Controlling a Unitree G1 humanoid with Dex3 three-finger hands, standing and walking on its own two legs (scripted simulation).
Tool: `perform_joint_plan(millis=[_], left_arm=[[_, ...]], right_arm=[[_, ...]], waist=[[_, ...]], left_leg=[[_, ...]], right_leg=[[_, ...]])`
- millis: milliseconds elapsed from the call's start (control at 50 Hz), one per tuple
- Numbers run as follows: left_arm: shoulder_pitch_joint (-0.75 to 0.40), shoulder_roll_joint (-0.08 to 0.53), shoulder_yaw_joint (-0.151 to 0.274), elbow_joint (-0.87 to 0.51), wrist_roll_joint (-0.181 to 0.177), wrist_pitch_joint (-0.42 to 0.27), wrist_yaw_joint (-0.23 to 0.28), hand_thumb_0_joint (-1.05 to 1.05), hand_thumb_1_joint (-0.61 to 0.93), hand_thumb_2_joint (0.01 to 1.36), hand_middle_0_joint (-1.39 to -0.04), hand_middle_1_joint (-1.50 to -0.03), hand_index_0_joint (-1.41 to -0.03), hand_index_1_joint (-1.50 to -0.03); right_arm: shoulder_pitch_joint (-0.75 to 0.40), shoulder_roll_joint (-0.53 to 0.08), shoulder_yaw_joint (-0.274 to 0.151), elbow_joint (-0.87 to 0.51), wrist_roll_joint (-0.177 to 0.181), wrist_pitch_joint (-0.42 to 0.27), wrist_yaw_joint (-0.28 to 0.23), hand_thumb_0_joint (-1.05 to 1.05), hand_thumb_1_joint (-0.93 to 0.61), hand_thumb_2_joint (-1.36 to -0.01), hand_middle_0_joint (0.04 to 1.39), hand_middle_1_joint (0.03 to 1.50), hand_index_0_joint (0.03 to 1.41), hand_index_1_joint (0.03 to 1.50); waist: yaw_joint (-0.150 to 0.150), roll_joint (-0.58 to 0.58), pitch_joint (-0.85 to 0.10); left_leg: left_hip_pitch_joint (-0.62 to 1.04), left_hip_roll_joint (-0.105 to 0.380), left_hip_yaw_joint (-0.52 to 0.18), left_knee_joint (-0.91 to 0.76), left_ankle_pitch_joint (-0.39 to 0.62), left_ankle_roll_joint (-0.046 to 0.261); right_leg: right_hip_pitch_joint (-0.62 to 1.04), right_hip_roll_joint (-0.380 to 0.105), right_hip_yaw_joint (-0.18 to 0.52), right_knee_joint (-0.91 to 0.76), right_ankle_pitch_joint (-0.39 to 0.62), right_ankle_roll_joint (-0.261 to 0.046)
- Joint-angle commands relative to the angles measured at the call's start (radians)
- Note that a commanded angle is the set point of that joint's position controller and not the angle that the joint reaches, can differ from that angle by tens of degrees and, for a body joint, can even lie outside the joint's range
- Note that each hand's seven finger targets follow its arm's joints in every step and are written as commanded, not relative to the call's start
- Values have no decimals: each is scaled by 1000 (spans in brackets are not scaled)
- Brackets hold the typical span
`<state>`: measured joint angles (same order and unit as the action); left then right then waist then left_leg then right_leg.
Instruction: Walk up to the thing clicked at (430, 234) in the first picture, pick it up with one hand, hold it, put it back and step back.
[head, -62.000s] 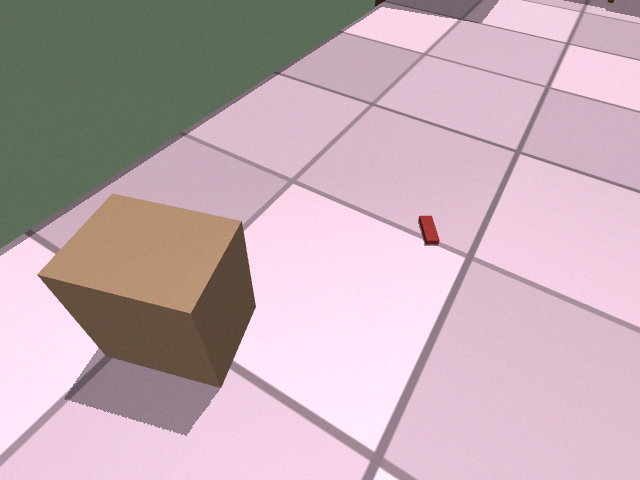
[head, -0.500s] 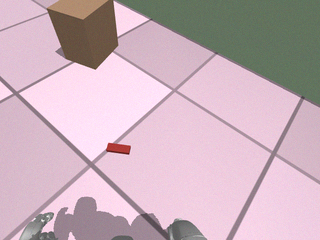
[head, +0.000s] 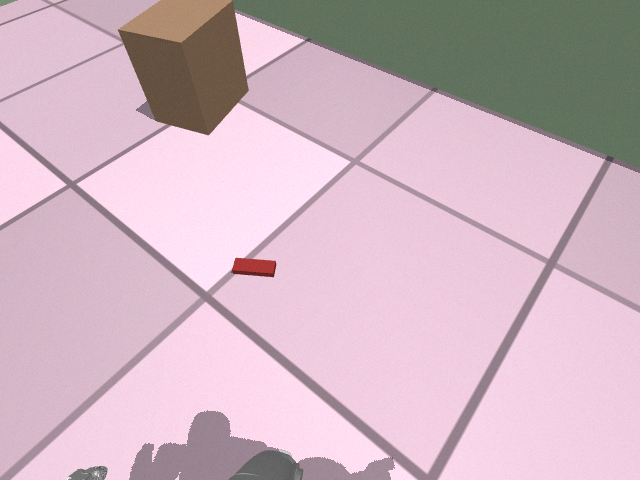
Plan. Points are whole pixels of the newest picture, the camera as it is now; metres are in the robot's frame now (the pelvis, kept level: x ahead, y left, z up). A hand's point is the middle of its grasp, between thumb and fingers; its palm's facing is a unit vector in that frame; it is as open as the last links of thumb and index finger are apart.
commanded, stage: step back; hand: left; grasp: from above
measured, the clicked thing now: (254, 267) +0.87 +0.31 -0.75
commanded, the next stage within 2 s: stand in 1.56 s
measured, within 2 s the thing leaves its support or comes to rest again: neither
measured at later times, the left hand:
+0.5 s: hand out of the picture -0.11 +0.24 -0.15, palm faces -0.02 -0.92 -0.40, open 7.4 cm
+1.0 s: hand out of the picture -0.16 +0.25 -0.14, palm faces +0.04 -0.92 -0.40, open 7.4 cm
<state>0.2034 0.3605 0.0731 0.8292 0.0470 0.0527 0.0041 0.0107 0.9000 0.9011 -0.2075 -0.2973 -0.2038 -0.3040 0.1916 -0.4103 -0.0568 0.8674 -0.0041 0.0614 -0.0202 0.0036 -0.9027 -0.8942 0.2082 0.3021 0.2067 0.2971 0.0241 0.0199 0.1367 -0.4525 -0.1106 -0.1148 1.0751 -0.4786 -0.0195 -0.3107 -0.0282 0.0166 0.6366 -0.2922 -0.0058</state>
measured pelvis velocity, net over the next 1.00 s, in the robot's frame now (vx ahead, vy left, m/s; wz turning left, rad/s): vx -0.21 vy -0.03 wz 0.04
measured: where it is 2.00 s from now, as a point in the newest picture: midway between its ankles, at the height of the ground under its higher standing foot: outside the picture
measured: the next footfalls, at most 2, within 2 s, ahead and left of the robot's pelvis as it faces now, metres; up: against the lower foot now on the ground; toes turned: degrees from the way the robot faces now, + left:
left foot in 0.10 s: -0.02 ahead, +0.12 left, +0.00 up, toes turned +0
right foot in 0.42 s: -0.13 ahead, -0.14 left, +0.00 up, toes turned +1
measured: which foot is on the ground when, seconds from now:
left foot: up 0.00-0.08, down 0.10-0.44, up 0.46-0.70, down 0.72-1.00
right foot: down 0.00-0.12, up 0.14-0.40, down 0.42-1.00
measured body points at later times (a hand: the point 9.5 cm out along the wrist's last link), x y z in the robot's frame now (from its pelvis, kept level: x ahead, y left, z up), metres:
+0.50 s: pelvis -0.18 -0.03 -0.01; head -0.15 -0.04 +0.44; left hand -0.11 +0.29 -0.12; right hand -0.06 -0.34 -0.12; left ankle -0.09 +0.11 -0.71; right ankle -0.20 -0.14 -0.73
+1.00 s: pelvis -0.21 -0.03 +0.00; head -0.21 -0.03 +0.45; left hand -0.16 +0.30 -0.11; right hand -0.14 -0.34 -0.13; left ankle -0.20 +0.11 -0.73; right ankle -0.18 -0.14 -0.73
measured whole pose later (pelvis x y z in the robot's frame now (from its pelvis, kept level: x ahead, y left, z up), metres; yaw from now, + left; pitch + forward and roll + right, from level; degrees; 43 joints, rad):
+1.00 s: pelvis -0.21 -0.03 +0.00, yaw +2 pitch -3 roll +0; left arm 0.22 0.40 0.07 0.99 0.03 -0.02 -0.02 0.01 0.90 0.90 -0.20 -0.30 -0.20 -0.30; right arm 0.24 -0.36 -0.06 0.97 -0.04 0.00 0.02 0.00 -0.90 -0.89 0.21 0.30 0.21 0.30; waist 0.00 0.01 0.06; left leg -0.24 0.01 -0.05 0.61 -0.32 -0.01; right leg -0.26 0.01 -0.02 0.58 -0.28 -0.02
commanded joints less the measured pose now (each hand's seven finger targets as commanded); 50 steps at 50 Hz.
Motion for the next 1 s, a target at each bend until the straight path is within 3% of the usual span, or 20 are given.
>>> perform_joint_plan(millis=[0, 60, 80, 100, 120, 200, 300, 380, 420, 440, 500, 620, 680, 700, 720, 740, 820, 920, 960, 980], left_arm=[[-53, 263, 68, -111, -3, -25, 34, 0, 900, 900, -200, -300, -200, -300], [-58, 264, 53, -114, -22, -6, 25, 0, 900, 900, -200, -300, -200, -300], [-33, 226, 40, -120, -24, -1, 21, 0, 900, 900, -200, -300, -200, -300], [-74, 201, 30, -143, -35, -7, 23, 0, 900, 900, -200, -300, -200, -300], [-154, 238, 56, -143, -25, -5, 37, 0, 900, 900, -200, -300, -200, -300], [-47, 223, 54, -74, -45, 3, 27, 0, 900, 900, -200, -300, -200, -300], [-42, 196, 43, -68, -25, -19, 12, 0, 900, 900, -200, -300, -200, -300], [91, 203, 50, 33, -9, -52, 12, 0, 900, 900, -200, -300, -200, -300], [17, 356, 91, -6, 3, -63, 12, 0, 900, 900, -200, -300, -200, -300], [-58, 403, 96, -23, 7, -64, 15, 0, 900, 900, -200, -300, -200, -300], [-134, 285, 67, -24, -2, -80, 18, 0, 900, 900, -200, -300, -200, -300], [-17, 296, 70, 22, 4, -89, 2, 0, 900, 900, -200, -300, -200, -300], [-45, 278, 42, 18, -5, -69, -7, 0, 900, 900, -200, -300, -200, -300], [-24, 233, 24, 21, -5, -65, -7, 0, 900, 900, -200, -300, -200, -300], [-74, 174, 8, 10, -27, -68, -11, 0, 900, 900, -200, -300, -200, -300], [-109, 253, 38, 20, -26, -67, -3, 0, 900, 900, -200, -300, -200, -300], [-37, 237, 32, 58, -26, -82, -16, 0, 900, 900, -200, -300, -200, -300], [27, 206, 40, 108, -19, -94, -14, 0, 900, 900, -200, -300, -200, -300], [77, 239, 56, 131, -7, -102, 1, 0, 900, 900, -200, -300, -200, -300], [99, 325, 71, 124, 1, -109, 8, 0, 900, 900, -200, -300, -200, -300]], right_arm=[[-8, -146, -37, -89, -16, -39, -10, 0, -900, -900, 200, 300, 200, 300], [86, -147, -48, -42, -25, -48, -8, 0, -900, -900, 200, 300, 200, 300], [80, -198, -66, -40, -34, -50, -8, 0, -900, -900, 200, 300, 200, 300], [24, -319, -83, -65, -28, -45, 2, 0, -900, -900, 200, 300, 200, 300], [12, -365, -95, -81, -34, -48, 5, 0, -900, -900, 200, 300, 200, 300], [-82, -238, -52, -90, -32, -58, -17, 0, -900, -900, 200, 300, 200, 300], [-12, -229, -60, -84, -39, -47, -8, 0, -900, -900, 200, 300, 200, 300], [-42, -228, -56, -76, -31, -21, 4, 0, -900, -900, 200, 300, 200, 300], [-63, -127, -28, -102, -26, -28, 1, 0, -900, -900, 200, 300, 200, 300], [-111, -173, -48, -91, -28, -24, -9, 0, -900, -900, 200, 300, 200, 300], [-41, -170, -42, -30, -6, -39, 0, 0, -900, -900, 200, 300, 200, 300], [-73, -153, -39, -15, -31, -73, 26, 0, -900, -900, 200, 300, 200, 300], [25, -156, -54, 42, -28, -92, 26, 0, -900, -900, 200, 300, 200, 300], [66, -175, -69, 60, -37, -98, 22, 0, -900, -900, 200, 300, 200, 300], [75, -240, -78, 59, -40, -102, 18, 0, -900, -900, 200, 300, 200, 300], [75, -300, -86, 47, -38, -104, 22, 0, -900, -900, 200, 300, 200, 300], [8, -227, -64, 34, -38, -118, 17, 0, -900, -900, 200, 300, 200, 300], [-39, -204, -58, 18, -31, -87, 26, 0, -900, -900, 200, 300, 200, 300], [-32, -118, -28, 6, -20, -77, 22, 0, -900, -900, 200, 300, 200, 300], [-63, -87, -21, -10, -19, -77, 19, 0, -900, -900, 200, 300, 200, 300]], waist=[[22, -210, -142], [-17, -176, -197], [-6, -73, -201], [-15, 198, -183], [-78, 233, -168], [14, 83, -145], [-41, 163, -180], [6, 121, -232], [18, -210, -138], [38, -231, -74], [-23, -110, -26], [50, -184, -43], [-17, -140, -77], [-40, -48, -101], [-60, 157, -110], [-73, 125, -69], [-24, 114, -53], [9, 123, -78], [43, -32, -98], [69, -202, -94]], left_leg=[[27, 77, 62, -309, -45, 6], [211, 76, 123, -673, 261, 29], [302, 193, -50, -685, 341, 69], [274, 426, -341, -719, 472, 209], [132, 527, -466, -756, 542, 337], [140, 371, -141, -619, 713, 249], [316, 360, -144, -617, 510, 249], [175, 295, -69, -514, 251, 156], [-126, 57, 23, -266, -66, 30], [-20, 97, -67, -100, -92, 9], [-24, 44, -51, -41, 72, 16], [8, 91, 40, -382, -31, 3], [301, 67, 109, -660, 101, 37], [437, 118, -3, -703, 102, 56], [406, 328, -388, -829, -186, 147], [257, 430, -501, -888, -365, 245], [260, 328, -262, -818, -56, 193], [58, 270, -114, -708, -48, 148], [-93, 179, -43, -505, -58, 74], [-207, 46, 22, -280, -79, 38]], right_leg=[[201, -228, 188, -109, 436, -178], [164, -172, 139, 22, 423, -118], [7, -117, 118, 76, 242, -69], [-147, 62, -36, 236, -128, -10], [-104, 71, 60, 452, -369, 5], [-116, 106, 146, 641, -237, -12], [-91, 56, 48, 228, -247, 19], [201, 66, -3, -271, -33, -29], [121, -268, 484, -363, -247, -163], [-131, -395, 593, -406, -326, -272], [-60, -198, 278, -305, -107, -159], [110, -208, 292, -316, -332, -168], [-19, -160, 178, -213, -226, -127], [-135, -115, 120, -98, -198, -92], [-257, 14, 9, 82, -238, -22], [-214, 9, 21, 226, -285, -18], [-160, -26, 34, 189, -181, -20], [171, 50, -66, -121, -49, -18], [346, -21, 102, -253, -82, -38], [315, -236, 461, -416, -382, -127]])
